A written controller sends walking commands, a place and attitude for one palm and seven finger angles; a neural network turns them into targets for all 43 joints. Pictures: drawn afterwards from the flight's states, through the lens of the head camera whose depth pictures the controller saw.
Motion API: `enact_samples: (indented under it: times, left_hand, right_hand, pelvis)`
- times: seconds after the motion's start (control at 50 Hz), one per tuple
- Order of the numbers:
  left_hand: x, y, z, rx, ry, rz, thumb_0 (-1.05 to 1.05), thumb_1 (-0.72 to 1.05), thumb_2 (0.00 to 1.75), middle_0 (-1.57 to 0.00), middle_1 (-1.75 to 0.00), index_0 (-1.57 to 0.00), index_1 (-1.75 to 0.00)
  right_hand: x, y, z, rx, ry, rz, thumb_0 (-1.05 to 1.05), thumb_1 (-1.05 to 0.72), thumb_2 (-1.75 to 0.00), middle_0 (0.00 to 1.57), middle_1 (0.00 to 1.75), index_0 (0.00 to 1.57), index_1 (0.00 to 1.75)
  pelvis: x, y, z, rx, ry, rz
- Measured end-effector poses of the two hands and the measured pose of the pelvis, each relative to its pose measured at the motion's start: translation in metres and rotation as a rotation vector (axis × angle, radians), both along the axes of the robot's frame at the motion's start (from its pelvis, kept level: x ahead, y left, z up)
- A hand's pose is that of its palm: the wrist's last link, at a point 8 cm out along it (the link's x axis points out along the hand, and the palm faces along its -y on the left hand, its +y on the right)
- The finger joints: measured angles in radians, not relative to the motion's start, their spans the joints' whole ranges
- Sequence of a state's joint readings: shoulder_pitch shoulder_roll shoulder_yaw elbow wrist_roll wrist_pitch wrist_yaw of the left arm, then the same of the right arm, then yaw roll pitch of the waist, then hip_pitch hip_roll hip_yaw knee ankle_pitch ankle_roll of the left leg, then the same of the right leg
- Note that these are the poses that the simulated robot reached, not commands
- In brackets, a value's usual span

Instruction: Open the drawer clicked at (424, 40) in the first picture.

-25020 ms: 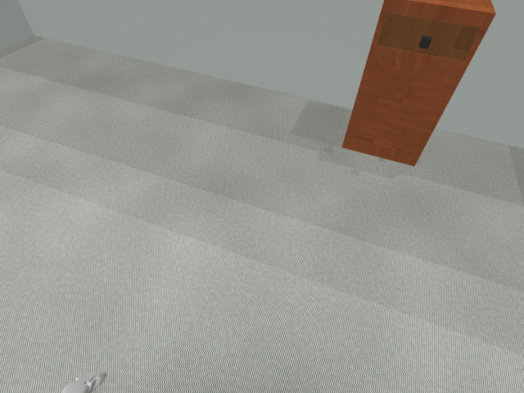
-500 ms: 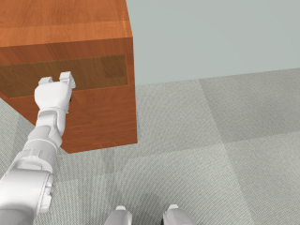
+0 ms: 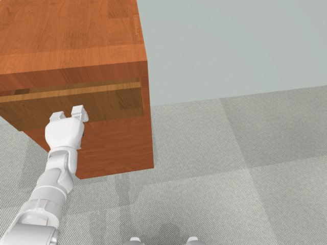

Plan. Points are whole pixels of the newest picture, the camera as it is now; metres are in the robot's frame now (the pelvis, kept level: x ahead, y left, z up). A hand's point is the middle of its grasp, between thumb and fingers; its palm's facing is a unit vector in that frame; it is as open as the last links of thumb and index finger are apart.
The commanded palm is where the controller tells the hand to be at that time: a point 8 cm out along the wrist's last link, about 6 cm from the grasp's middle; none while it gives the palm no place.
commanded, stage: pull the drawer open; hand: left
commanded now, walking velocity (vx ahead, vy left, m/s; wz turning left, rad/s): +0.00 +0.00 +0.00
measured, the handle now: (75, 122) +0.44 +0.25 -0.02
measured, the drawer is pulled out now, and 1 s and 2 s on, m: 0.03 0.17 0.27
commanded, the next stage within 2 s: none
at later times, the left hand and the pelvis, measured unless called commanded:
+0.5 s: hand (73, 165) +0.32 +0.24 -0.04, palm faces -0.04 -0.06 -1.00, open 7.4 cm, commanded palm +0.29 +0.23 +0.02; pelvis +0.00 -0.01 +0.01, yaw +1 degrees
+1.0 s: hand (71, 190) +0.26 +0.23 -0.04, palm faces -0.02 -0.06 -1.00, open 7.4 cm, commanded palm +0.23 +0.22 +0.02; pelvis -0.01 -0.02 +0.01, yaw +2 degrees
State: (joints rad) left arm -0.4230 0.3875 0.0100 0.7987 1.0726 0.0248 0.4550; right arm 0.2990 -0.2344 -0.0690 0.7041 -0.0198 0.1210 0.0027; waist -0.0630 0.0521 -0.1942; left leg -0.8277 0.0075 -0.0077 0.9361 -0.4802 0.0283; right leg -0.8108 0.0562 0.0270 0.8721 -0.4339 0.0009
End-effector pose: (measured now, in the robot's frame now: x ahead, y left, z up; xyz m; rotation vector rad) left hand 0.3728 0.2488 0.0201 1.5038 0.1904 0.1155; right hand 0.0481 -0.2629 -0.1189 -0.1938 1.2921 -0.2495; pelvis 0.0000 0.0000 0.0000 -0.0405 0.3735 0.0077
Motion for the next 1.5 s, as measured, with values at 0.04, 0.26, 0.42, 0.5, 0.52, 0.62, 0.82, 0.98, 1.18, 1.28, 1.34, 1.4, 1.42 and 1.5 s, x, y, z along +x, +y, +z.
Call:
enact_samples:
  times: [0.04,0.26,0.42,0.5,0.52,0.62,0.82,0.98,1.18,1.28,1.34,1.4,1.42,1.5]
  left_hand:
    - [-0.007,-0.001,0.000,0.004,-0.002,0.002,0.03,0.52,0.73,-0.42,-1.35,-0.24,-1.35]
    - [-0.042,-0.008,0.000,0.007,-0.004,0.012,0.03,0.52,0.73,-0.42,-1.35,-0.25,-1.35]
    - [-0.060,-0.011,0.000,0.005,-0.002,0.021,0.03,0.53,0.72,-0.42,-1.35,-0.24,-1.35]
    - [-0.070,-0.013,0.000,0.003,-0.001,0.026,0.04,0.54,0.71,-0.42,-1.35,-0.24,-1.35]
    - [-0.072,-0.013,0.000,0.002,-0.001,0.026,0.04,0.54,0.71,-0.42,-1.35,-0.24,-1.35]
    - [-0.086,-0.016,0.000,0.000,-0.004,0.030,0.04,0.54,0.71,-0.42,-1.35,-0.24,-1.35]
    - [-0.114,-0.021,-0.001,0.005,-0.013,0.037,0.04,0.53,0.73,-0.42,-1.35,-0.25,-1.35]
    - [-0.131,-0.024,-0.001,0.007,-0.016,0.045,0.04,0.53,0.73,-0.42,-1.35,-0.25,-1.35]
    - [-0.155,-0.028,-0.001,-0.011,-0.012,0.060,0.05,0.55,0.71,-0.42,-1.35,-0.25,-1.35]
    - [-0.170,-0.030,-0.001,-0.012,-0.015,0.063,0.06,0.55,0.71,-0.42,-1.35,-0.25,-1.35]
    - [-0.178,-0.032,-0.001,-0.012,-0.019,0.064,0.06,0.54,0.72,-0.42,-1.35,-0.25,-1.35]
    - [-0.185,-0.033,-0.001,-0.010,-0.023,0.066,0.06,0.54,0.73,-0.42,-1.35,-0.26,-1.35]
    - [-0.187,-0.033,-0.001,-0.009,-0.024,0.067,0.06,0.54,0.73,-0.42,-1.35,-0.26,-1.35]
    - [-0.194,-0.035,-0.001,-0.006,-0.024,0.074,0.06,0.54,0.72,-0.42,-1.35,-0.26,-1.35]
  right_hand:
    - [0.011,0.001,0.001,0.005,-0.024,0.009,0.00,-0.90,-0.90,0.20,0.30,0.20,0.30]
    - [0.072,0.007,0.012,0.006,-0.159,0.094,0.00,-0.90,-0.90,0.20,0.30,0.20,0.30]
    - [0.090,0.008,0.017,0.009,-0.223,0.118,0.00,-0.90,-0.90,0.20,0.30,0.20,0.30]
    - [0.088,0.007,0.018,0.012,-0.235,0.117,0.00,-0.90,-0.90,0.20,0.30,0.20,0.30]
    - [0.088,0.007,0.018,0.013,-0.236,0.116,0.00,-0.90,-0.90,0.20,0.30,0.20,0.30]
    - [0.082,0.005,0.017,0.016,-0.239,0.111,0.00,-0.90,-0.90,0.20,0.30,0.20,0.30]
    - [0.080,0.002,0.016,0.018,-0.260,0.121,0.00,-0.90,-0.90,0.20,0.30,0.20,0.30]
    - [0.090,0.003,0.018,0.022,-0.304,0.145,0.01,-0.90,-0.90,0.20,0.30,0.20,0.30]
    - [0.107,0.005,0.025,0.033,-0.370,0.170,0.01,-0.90,-0.90,0.20,0.30,0.20,0.30]
    - [0.116,0.005,0.027,0.034,-0.389,0.191,0.01,-0.90,-0.90,0.20,0.30,0.20,0.30]
    - [0.121,0.007,0.027,0.037,-0.397,0.204,0.01,-0.90,-0.90,0.20,0.30,0.20,0.30]
    - [0.126,0.009,0.025,0.041,-0.403,0.218,0.01,-0.90,-0.90,0.20,0.30,0.20,0.30]
    - [0.127,0.010,0.025,0.043,-0.405,0.223,0.01,-0.90,-0.90,0.20,0.30,0.20,0.30]
    - [0.133,0.014,0.024,0.056,-0.416,0.235,0.01,-0.90,-0.90,0.20,0.30,0.20,0.30]
  pelvis:
    - [0.002,0.000,0.002,0.000,-0.008,0.002]
    - [0.007,-0.003,0.007,0.006,-0.048,0.022]
    - [0.004,-0.007,0.007,0.011,-0.067,0.023]
    - [0.003,-0.008,0.007,0.013,-0.076,0.021]
    - [0.003,-0.009,0.007,0.014,-0.078,0.020]
    - [0.001,-0.010,0.007,0.017,-0.089,0.017]
    - [-0.005,-0.014,0.006,0.024,-0.110,0.016]
    - [-0.010,-0.017,0.005,0.030,-0.125,0.020]
    - [-0.010,-0.021,0.005,0.035,-0.137,0.015]
    - [-0.010,-0.022,0.003,0.036,-0.140,0.017]
    - [-0.010,-0.023,0.002,0.037,-0.141,0.019]
    - [-0.010,-0.024,0.001,0.037,-0.142,0.022]
    - [-0.010,-0.024,0.000,0.038,-0.142,0.023]
    - [-0.011,-0.025,-0.001,0.038,-0.145,0.025]
